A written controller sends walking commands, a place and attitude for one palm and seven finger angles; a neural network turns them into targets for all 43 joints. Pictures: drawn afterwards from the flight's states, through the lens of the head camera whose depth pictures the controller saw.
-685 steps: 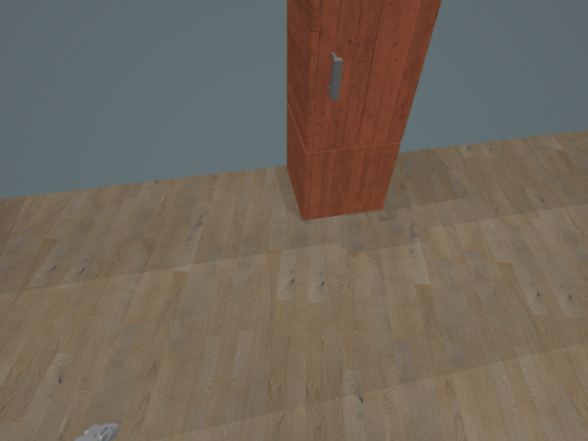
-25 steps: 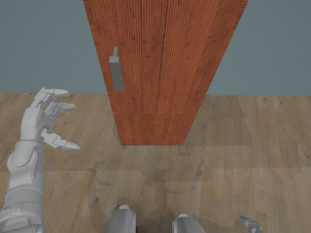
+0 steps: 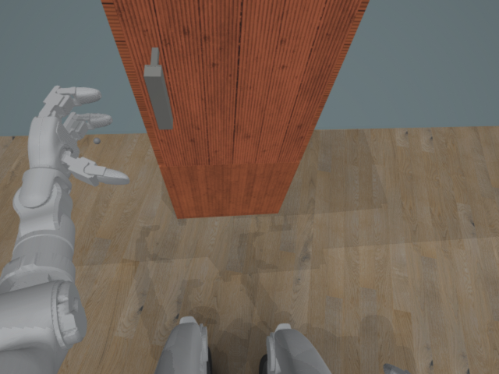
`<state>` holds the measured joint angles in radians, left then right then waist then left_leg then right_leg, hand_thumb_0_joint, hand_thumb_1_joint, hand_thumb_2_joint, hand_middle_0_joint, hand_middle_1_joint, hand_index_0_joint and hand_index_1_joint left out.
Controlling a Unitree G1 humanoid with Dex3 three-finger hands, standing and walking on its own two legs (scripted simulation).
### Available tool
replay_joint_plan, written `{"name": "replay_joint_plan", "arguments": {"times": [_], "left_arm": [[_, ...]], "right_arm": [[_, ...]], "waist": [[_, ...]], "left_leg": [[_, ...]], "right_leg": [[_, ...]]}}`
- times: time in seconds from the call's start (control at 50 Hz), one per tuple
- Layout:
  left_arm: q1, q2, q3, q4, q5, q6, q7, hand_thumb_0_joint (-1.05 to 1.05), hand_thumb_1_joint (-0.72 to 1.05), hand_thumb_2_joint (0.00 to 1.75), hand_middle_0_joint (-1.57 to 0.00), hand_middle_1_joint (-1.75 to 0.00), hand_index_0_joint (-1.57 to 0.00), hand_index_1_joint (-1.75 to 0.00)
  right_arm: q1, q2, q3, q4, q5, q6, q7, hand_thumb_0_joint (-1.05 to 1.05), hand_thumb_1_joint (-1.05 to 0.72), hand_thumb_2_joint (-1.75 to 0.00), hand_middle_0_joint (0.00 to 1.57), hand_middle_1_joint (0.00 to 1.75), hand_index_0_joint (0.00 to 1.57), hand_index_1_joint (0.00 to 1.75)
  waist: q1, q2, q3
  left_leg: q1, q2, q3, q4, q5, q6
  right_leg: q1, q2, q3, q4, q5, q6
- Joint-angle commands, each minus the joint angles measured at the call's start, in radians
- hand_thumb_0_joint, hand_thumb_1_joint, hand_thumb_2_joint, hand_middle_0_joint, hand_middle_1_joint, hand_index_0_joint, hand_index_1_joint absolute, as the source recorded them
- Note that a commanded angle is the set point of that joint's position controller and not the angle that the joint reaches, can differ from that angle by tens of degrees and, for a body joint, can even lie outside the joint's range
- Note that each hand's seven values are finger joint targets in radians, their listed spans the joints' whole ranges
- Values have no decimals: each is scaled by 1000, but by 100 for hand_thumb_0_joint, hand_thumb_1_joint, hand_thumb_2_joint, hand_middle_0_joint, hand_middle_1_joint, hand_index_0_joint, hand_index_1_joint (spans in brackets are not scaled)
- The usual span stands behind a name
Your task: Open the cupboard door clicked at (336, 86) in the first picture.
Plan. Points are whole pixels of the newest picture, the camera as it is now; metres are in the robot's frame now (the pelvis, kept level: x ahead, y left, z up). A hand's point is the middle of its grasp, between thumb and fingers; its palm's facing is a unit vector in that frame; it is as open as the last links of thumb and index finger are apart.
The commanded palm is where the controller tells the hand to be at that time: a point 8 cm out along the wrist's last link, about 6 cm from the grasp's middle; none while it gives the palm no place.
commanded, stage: move the hooked fingers beside the handle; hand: left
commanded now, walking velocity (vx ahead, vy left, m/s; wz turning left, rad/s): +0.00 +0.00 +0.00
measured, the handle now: (160, 90) +0.57 +0.14 +0.05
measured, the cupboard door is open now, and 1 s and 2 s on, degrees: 0 0 0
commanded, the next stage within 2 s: slide the fingers in behind the handle in 1.26 s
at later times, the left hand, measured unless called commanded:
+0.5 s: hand (123, 103) +0.54 +0.20 +0.05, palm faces +0.05 -1.00 +0.00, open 14.0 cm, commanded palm +0.51 +0.24 +0.05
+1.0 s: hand (116, 112) +0.52 +0.21 +0.05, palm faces +0.04 -1.00 +0.01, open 14.0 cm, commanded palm +0.50 +0.24 +0.05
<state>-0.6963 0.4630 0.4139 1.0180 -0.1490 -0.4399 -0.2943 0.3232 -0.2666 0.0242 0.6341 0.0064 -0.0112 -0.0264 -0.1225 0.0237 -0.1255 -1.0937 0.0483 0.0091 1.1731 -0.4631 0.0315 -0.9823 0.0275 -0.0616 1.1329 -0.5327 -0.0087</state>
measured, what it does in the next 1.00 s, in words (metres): stands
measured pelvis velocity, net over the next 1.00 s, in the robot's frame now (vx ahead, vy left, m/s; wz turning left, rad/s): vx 0.01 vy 0.01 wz -0.02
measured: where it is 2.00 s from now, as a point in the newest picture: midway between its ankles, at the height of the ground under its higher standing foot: outside the picture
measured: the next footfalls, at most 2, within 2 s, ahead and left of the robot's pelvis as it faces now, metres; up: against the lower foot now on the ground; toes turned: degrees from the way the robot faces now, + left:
none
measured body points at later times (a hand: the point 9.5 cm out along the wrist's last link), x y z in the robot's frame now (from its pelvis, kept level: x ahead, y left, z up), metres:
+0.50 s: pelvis +0.00 +0.00 -0.01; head +0.16 +0.03 +0.41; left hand +0.53 +0.25 +0.05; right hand +0.00 -0.27 -0.12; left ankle +0.05 +0.10 -0.64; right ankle +0.00 -0.12 -0.64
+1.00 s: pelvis +0.01 +0.01 +0.00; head +0.16 +0.04 +0.42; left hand +0.51 +0.26 +0.05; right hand +0.02 -0.26 -0.11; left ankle +0.05 +0.10 -0.64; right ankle +0.00 -0.12 -0.64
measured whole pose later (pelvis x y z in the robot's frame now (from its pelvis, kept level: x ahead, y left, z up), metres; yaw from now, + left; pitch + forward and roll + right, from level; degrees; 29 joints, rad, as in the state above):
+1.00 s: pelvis +0.01 +0.01 +0.00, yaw -1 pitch +26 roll -5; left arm -0.89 0.52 0.40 1.17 -0.09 -0.41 -0.23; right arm 0.36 -0.26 0.03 0.63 -0.02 0.09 0.02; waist -0.17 0.03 -0.14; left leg -1.16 0.06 0.00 1.19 -0.48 0.04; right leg -1.03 0.04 -0.07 1.12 -0.53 0.00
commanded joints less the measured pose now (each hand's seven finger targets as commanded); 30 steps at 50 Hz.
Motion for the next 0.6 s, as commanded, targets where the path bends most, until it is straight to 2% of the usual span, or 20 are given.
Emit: {"name": "replay_joint_plan", "arguments": {"times": [0.0,0.04,0.08,0.14,0.16,0.18,0.2,0.24,0.28,0.3,0.34,0.36,0.42,0.44,0.46,0.48,0.5,0.52,0.58], "left_arm": [[-444,295,51,-175,-3,-78,4,0,-50,30,-30,-120,-30,-120],[-447,280,39,-143,-1,-58,2,0,-50,30,-30,-120,-30,-120],[-450,294,49,-110,8,-45,4,0,-50,30,-30,-120,-30,-120],[-510,288,36,-75,13,-33,15,0,-50,30,-30,-120,-30,-120],[-514,318,56,-68,17,-33,20,0,-50,30,-30,-120,-30,-120],[-538,339,68,-72,22,-42,24,0,-50,30,-30,-120,-30,-120],[-574,334,59,-94,25,-50,27,0,-50,30,-30,-120,-30,-120],[-597,328,58,-120,33,-68,36,0,-50,30,-30,-120,-30,-120],[-619,316,44,-91,41,-73,41,0,-50,30,-30,-120,-30,-120],[-635,332,51,-75,49,-69,45,0,-50,30,-30,-120,-30,-120],[-656,303,20,-18,62,-47,52,0,-50,30,-30,-120,-30,-120],[-678,325,31,-11,68,-38,59,0,-50,30,-30,-120,-30,-120],[-722,338,38,-1,79,-26,76,0,-50,30,-30,-120,-30,-120],[-685,363,64,13,84,-24,81,0,-50,30,-30,-120,-30,-120],[-688,367,64,-8,87,-28,85,0,-50,30,-30,-120,-30,-120],[-662,360,71,-9,85,-32,86,0,-50,30,-30,-120,-30,-120],[-653,394,92,-46,93,-40,89,0,-50,30,-30,-120,-30,-120],[-643,373,80,-60,90,-42,89,0,-50,30,-30,-120,-30,-120],[-601,409,114,-40,88,-36,89,0,-50,30,-30,-120,-30,-120]], "right_arm": [[136,-177,-60,-53,-9,-7,-7,0,-90,-90,20,30,20,30],[143,-176,-60,-54,-9,3,-5,0,-90,-90,20,30,20,30],[157,-180,-59,-53,-11,12,-5,0,-90,-90,20,30,20,30],[166,-181,-57,-47,-13,23,-1,0,-90,-90,20,30,20,30],[172,-185,-57,-48,-13,25,-1,0,-90,-90,20,30,20,30],[178,-187,-55,-49,-16,27,-3,0,-90,-90,20,30,20,30],[182,-185,-55,-48,-18,28,-1,0,-90,-90,20,30,20,30],[191,-181,-58,-43,-24,31,5,0,-90,-90,20,30,20,30],[200,-182,-57,-35,-29,36,9,0,-90,-90,20,30,20,30],[207,-185,-55,-29,-30,41,10,0,-90,-90,20,30,20,30],[214,-187,-53,-25,-31,48,13,0,-90,-90,20,30,20,30],[220,-192,-53,-23,-33,51,12,0,-90,-90,20,30,20,30],[234,-197,-51,-25,-39,58,14,0,-90,-90,20,30,20,30],[240,-197,-50,-33,-41,60,16,0,-90,-90,20,30,20,30],[242,-197,-48,-39,-44,64,19,0,-90,-90,20,30,20,30],[247,-193,-49,-43,-46,66,23,0,-90,-90,20,30,20,30],[250,-196,-49,-48,-48,73,25,0,-90,-90,20,30,20,30],[246,-189,-50,-54,-48,76,30,0,-90,-90,20,30,20,30],[250,-191,-49,-59,-44,87,33,0,-90,-90,20,30,20,30]], "waist": [[-12,116,-485],[-20,110,-475],[-21,113,-476],[-48,80,-430],[-46,72,-430],[-46,81,-440],[-53,111,-474],[-48,151,-525],[-65,161,-512],[-67,163,-514],[-89,156,-467],[-93,158,-463],[-102,152,-492],[-82,159,-508],[-82,171,-531],[-70,185,-556],[-58,198,-595],[-57,196,-606],[-59,139,-565]], "left_leg": [[461,-8,-78,-115,318,-3],[441,-9,-72,-111,319,1],[439,-9,-76,-108,338,1],[396,-6,-75,-103,298,6],[372,-7,-73,-101,286,7],[377,-7,-78,-95,299,7],[403,-7,-77,-91,321,7],[455,-4,-83,-84,371,1],[463,-1,-89,-75,377,1],[461,2,-93,-74,373,-1],[438,4,-99,-77,337,0],[428,5,-100,-74,322,1],[432,6,-106,-67,344,3],[425,3,-102,-65,360,2],[439,4,-104,-65,381,0],[457,1,-99,-57,419,1],[479,5,-100,-58,456,-3],[481,2,-94,-55,471,-1],[425,2,-83,-53,448,7]], "right_leg": [[66,20,33,-138,279,-11],[69,20,36,-142,291,-8],[61,22,32,-135,301,-12],[38,24,33,-146,274,-4],[51,24,36,-146,269,-4],[43,26,35,-135,274,-8],[37,26,38,-134,289,-6],[28,28,33,-123,312,-10],[-9,31,30,-119,305,-12],[-17,31,27,-117,295,-10],[-52,31,21,-124,261,-9],[-61,30,22,-124,249,-9],[-66,31,19,-119,260,-9],[-47,33,18,-112,271,-11],[-41,32,16,-105,285,-12],[-34,35,18,-98,316,-15],[-18,33,16,-92,340,-14],[1,35,20,-94,366,-12],[44,40,25,-99,388,-9]]}}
